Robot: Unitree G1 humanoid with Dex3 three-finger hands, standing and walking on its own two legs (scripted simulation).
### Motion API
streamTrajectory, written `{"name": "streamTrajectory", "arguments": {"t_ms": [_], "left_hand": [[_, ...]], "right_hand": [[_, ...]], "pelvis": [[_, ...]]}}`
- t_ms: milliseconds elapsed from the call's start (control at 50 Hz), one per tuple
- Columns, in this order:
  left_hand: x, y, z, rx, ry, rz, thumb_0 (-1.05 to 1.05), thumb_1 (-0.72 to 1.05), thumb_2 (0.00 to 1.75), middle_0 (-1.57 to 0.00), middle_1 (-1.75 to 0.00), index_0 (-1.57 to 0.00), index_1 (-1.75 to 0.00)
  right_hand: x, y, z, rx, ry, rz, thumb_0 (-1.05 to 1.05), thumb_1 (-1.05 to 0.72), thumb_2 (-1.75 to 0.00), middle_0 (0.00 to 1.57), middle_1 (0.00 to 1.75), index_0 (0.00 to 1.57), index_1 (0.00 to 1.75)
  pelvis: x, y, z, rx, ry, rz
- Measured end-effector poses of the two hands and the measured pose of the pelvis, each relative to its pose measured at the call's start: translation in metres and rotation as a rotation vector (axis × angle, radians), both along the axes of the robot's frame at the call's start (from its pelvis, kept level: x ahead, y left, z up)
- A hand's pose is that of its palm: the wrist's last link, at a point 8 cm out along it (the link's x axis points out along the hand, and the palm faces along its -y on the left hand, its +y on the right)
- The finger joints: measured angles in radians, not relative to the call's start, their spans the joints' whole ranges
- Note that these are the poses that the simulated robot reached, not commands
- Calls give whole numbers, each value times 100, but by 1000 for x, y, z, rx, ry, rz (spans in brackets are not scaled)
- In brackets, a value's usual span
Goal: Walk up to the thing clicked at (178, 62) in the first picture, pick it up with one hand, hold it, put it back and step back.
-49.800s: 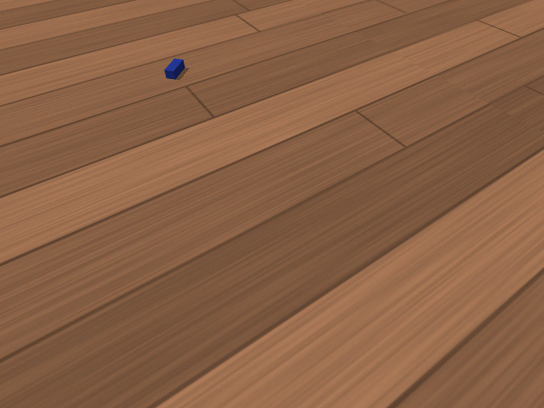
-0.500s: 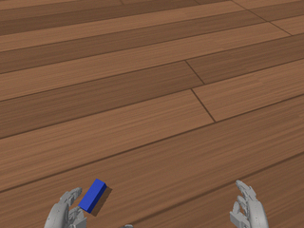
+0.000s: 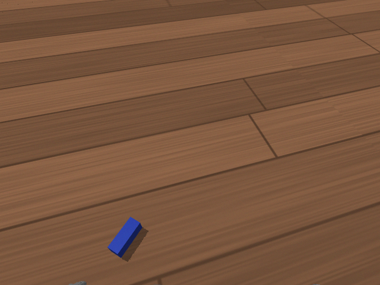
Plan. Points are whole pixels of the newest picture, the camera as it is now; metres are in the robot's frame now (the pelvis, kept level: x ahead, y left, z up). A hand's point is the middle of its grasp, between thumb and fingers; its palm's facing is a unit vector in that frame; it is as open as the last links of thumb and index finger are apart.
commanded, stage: stand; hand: left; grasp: from above
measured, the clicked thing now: (125, 236) +0.43 +0.35 -0.72
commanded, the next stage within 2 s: none
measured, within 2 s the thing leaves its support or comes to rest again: neither
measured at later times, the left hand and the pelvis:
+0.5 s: hand out of the picture +0.03 +0.25 -0.14, palm faces +0.04 -0.94 -0.34, open 7.4 cm; pelvis -0.01 +0.01 +0.02, yaw +1 degrees
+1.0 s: hand out of the picture +0.05 +0.24 -0.14, palm faces +0.02 -0.94 -0.33, open 7.4 cm; pelvis +0.00 -0.01 +0.03, yaw +1 degrees
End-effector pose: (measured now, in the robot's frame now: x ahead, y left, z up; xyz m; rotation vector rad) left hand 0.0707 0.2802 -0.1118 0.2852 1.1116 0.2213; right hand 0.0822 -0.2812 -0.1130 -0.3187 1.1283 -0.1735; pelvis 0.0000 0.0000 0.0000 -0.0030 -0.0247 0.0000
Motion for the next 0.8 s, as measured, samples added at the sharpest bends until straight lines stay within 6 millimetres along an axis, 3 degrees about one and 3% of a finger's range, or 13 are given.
{"name": "streamTrajectory", "arguments": {"t_ms": [140, 280, 520, 800], "left_hand": [[-29, 2, -1, -24, 91, 37, 1, 90, 90, -20, -30, -20, -30], [-42, 7, 3, -22, 131, 54, 1, 90, 90, -20, -30, -20, -30], [-49, 16, 12, 7, 151, 63, 1, 90, 90, -20, -30, -20, -30], [-44, 6, 13, 3, 174, 56, 1, 90, 90, -20, -30, -20, -30]], "right_hand": [[-10, 12, 4, 19, 49, -17, 0, -90, -90, 20, 30, 21, 30], [-12, 18, 7, 33, 60, -22, 0, -90, -90, 20, 30, 21, 30], [-16, 8, 9, 32, 75, -32, 0, -90, -90, 20, 30, 21, 30], [-23, -8, 9, 21, 118, -42, 0, -90, -90, 20, 30, 21, 30]], "pelvis": [[-1, 5, 12, -7, -27, 6], [-4, 8, 19, -5, -47, 8], [-9, 5, 23, 1, -54, 10], [-6, -4, 25, 0, -45, 12]]}}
